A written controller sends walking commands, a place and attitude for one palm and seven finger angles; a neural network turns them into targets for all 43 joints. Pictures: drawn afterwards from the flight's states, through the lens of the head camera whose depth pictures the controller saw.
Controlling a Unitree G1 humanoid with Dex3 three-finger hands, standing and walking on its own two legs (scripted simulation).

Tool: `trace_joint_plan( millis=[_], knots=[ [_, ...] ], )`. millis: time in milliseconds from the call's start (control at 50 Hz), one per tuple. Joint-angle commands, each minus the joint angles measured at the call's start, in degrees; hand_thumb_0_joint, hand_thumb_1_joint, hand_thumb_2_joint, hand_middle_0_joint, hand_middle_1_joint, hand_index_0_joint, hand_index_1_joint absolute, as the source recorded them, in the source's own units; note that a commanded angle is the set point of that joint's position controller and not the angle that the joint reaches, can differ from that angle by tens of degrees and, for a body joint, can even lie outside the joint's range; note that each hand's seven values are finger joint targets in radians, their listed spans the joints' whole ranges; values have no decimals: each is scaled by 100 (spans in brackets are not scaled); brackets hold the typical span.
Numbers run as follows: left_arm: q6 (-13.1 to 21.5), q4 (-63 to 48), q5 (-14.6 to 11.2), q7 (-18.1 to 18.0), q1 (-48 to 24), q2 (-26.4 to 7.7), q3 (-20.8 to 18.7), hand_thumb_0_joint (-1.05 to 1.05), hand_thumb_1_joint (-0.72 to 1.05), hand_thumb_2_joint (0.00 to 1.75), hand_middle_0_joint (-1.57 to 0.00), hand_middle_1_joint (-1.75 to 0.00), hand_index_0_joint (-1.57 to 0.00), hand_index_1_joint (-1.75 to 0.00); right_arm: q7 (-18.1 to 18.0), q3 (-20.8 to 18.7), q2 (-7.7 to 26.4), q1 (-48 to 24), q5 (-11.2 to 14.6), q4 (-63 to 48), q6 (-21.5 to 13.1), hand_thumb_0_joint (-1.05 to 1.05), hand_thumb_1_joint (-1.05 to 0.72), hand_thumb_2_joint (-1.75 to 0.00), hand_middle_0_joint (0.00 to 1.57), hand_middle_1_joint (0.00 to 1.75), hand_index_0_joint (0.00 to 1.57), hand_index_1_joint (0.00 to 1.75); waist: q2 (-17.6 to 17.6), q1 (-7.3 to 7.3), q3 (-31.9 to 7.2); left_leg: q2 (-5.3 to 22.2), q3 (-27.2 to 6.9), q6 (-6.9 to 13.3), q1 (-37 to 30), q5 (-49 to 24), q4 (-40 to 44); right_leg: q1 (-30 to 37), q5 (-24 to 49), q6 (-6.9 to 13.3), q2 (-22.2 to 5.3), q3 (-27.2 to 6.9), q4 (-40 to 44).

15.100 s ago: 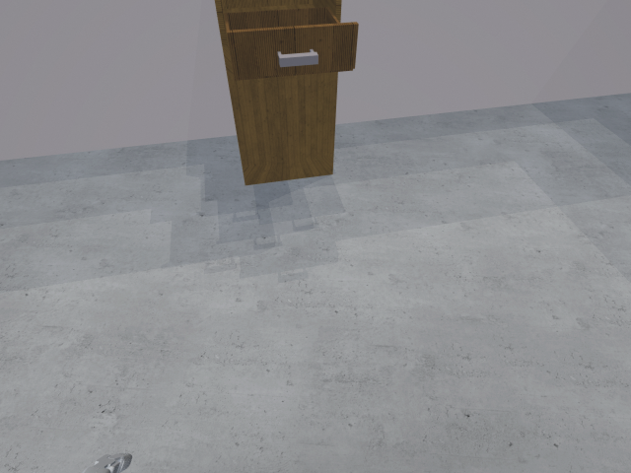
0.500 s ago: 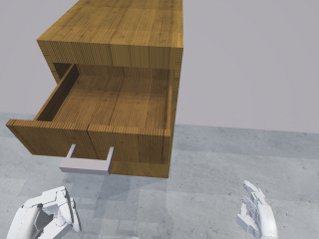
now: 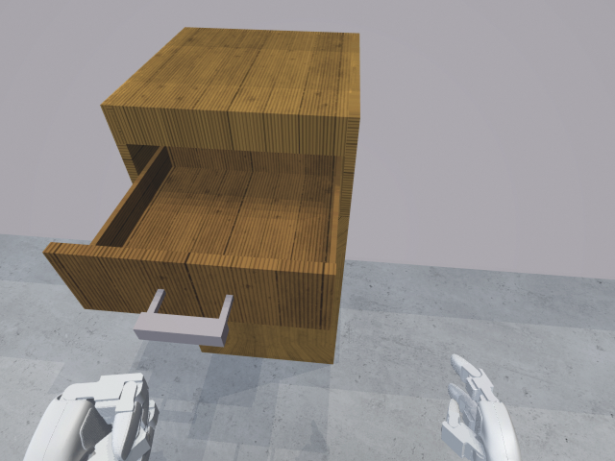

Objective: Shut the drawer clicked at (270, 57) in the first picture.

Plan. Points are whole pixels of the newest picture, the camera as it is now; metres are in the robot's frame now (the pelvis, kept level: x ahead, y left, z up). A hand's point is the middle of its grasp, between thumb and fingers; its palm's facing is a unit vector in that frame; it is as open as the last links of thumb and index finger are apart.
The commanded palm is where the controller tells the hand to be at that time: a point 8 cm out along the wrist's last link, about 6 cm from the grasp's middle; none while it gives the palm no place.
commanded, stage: raise the hand and make a fist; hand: left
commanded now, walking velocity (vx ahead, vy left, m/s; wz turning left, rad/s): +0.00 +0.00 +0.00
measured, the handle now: (188, 314) +0.30 +0.21 +0.02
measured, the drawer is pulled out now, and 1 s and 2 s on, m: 0.28 0.28 0.28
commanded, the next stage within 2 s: bring the fist close to the handle in 0.24 s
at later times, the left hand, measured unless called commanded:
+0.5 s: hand (163, 429) +0.13 +0.16 +0.10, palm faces +0.06 -0.99 -0.09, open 3.2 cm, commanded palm +0.08 +0.22 +0.11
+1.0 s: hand (185, 407) +0.17 +0.16 +0.06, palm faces +0.03 -1.00 -0.06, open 3.3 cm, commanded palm +0.13 +0.22 +0.06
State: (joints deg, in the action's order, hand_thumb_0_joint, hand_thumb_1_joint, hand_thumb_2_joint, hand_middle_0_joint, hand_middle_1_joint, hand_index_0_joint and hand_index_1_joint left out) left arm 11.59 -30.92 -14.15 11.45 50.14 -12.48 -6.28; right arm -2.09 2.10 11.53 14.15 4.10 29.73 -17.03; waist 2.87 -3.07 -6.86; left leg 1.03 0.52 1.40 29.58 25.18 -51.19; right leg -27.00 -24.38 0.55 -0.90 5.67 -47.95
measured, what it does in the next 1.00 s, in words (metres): stands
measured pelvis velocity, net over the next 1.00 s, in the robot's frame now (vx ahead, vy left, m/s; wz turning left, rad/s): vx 0.00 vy -0.02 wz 0.00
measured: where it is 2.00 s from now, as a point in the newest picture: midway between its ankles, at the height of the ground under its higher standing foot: outside the picture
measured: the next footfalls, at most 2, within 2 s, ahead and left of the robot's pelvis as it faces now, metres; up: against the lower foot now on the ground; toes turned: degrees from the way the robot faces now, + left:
none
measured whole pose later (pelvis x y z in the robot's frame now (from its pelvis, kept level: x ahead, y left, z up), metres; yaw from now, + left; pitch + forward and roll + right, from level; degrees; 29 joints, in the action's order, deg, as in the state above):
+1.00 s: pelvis +0.00 -0.02 -0.01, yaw +0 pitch +9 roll -1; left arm 20.8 -13.1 -14.5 13.6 36.8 -10.7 -7.4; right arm -2.0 -0.8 12.7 12.7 2.1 32.6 -15.7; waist 2.1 -0.7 -5.6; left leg 1.3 -0.2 0.3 38.7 26.4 -55.8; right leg -36.7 -26.7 1.8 -0.9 6.2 -54.0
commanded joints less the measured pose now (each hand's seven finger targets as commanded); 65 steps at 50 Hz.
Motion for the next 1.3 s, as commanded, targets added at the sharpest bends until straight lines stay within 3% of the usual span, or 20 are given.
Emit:
trace_joint_plan(
  millis=[0,40,120,220,260,340,400,460,560,660,840,920,1040,1100,1220,1280],
  knots=[
    [500,-1168,-98,-24,188,-508,-411,0,90,90,-140,-160,-140,-160,-81,-293,601,-811,12,-1040,-512,0,-90,-90,20,30,20,30,150,29,164,-41,-307,-61,-125,-578,1120,-106,146,120,199,-96,921],
    [577,-1191,-126,-44,230,-530,-470,0,90,90,-140,-160,-140,-160,-76,-326,578,-776,-4,-1018,-570,0,-90,-90,20,30,20,30,3,23,-1,-47,-282,-41,-171,-742,1050,-25,316,107,187,-127,914],
    [682,-1052,-172,-37,249,-637,-664,0,90,90,-140,-160,-140,-160,-75,-356,584,-817,5,-931,-613,0,-90,-90,20,30,20,30,52,-7,31,-68,-231,-51,-128,-807,998,47,357,117,168,-214,973],
    [661,-641,-312,130,101,-583,-696,0,90,90,-140,-160,-140,-160,-149,-365,613,-848,36,-867,-643,0,-90,-90,20,30,20,30,-229,54,237,-95,-179,-23,-53,-699,918,9,155,73,114,-441,1247],
    [653,-583,-358,192,108,-676,-820,0,90,90,-140,-160,-140,-160,-181,-375,611,-850,41,-846,-683,0,-90,-90,20,30,20,30,-360,21,149,-95,-183,-13,-88,-806,899,95,255,64,102,-495,1276],
    [674,-630,-351,264,-44,-578,-687,0,90,90,-140,-160,-140,-160,-171,-368,615,-803,16,-782,-753,0,-90,-90,20,30,20,30,-147,44,30,-114,-183,0,-218,-1043,903,159,687,63,113,-433,1182],
    [733,-216,-317,276,-238,-529,-674,0,90,90,-140,-160,-140,-160,-180,-394,633,-737,-17,-650,-726,0,-90,-90,20,30,20,30,-403,117,236,-126,-187,-2,-80,-985,849,29,629,39,119,-465,1222],
    [820,-43,-272,314,-347,-599,-744,0,90,90,-140,-160,-140,-160,-179,-423,646,-739,-44,-677,-680,0,-90,-90,20,30,20,30,-497,114,109,-143,-167,2,24,-969,771,13,592,16,88,-538,1171],
    [1035,-64,-251,349,-562,-536,-686,0,90,90,-140,-160,-140,-160,-133,-441,637,-700,-80,-667,-602,0,-90,-90,20,30,20,30,-88,130,-268,-171,-136,16,-74,-1231,670,56,1005,35,72,-471,944],
    [1132,364,-294,411,-649,-484,-697,0,90,90,-140,-160,-140,-160,-117,-469,661,-695,-108,-620,-502,0,-90,-90,20,30,20,30,-307,180,-294,-172,-163,11,144,-1267,548,-23,1155,18,73,-467,830],
    [1230,547,-180,309,-1037,-417,-538,0,90,90,-140,-160,-140,-160,-83,-522,723,-638,-170,-667,-316,0,-90,-90,20,30,20,30,-251,262,-493,-162,-188,26,352,-1215,384,-337,1020,30,88,-330,477],
    [1346,668,-123,162,-1085,-434,-623,0,90,90,-140,-160,-140,-160,-63,-551,703,-621,-200,-671,-213,0,-90,-90,20,30,20,30,-255,222,-643,-146,-203,9,483,-1176,305,-461,917,50,104,-253,266],
    [1415,769,-63,128,-1218,-298,-361,0,90,90,-140,-160,-140,-160,-43,-541,751,-607,-224,-773,-70,0,-90,-90,20,30,20,30,-122,297,-767,-133,-223,2,685,-1093,111,-775,856,56,111,-208,-8],
    [1415,934,-38,94,-1422,-353,-413,0,90,90,-140,-160,-140,-160,-62,-544,776,-576,-236,-779,28,0,-90,-90,20,30,20,30,-322,343,-742,-118,-251,0,904,-900,16,-926,619,51,121,-226,-69],
    [1531,938,-19,3,-2047,-390,-345,0,90,90,-140,-160,-140,-160,-92,-493,829,-518,-265,-856,99,0,-90,-90,20,30,20,30,-13,407,-843,-98,-303,-10,1110,-576,-175,-1347,188,80,127,-228,-298],
    [1523,1085,18,-33,-1997,-393,-361,0,90,90,-140,-160,-140,-160,-83,-504,840,-503,-282,-856,145,0,-90,-90,20,30,20,30,-112,373,-1073,-87,-324,-12,1173,-751,-273,-1321,374,90,139,-206,-442]
  ],
)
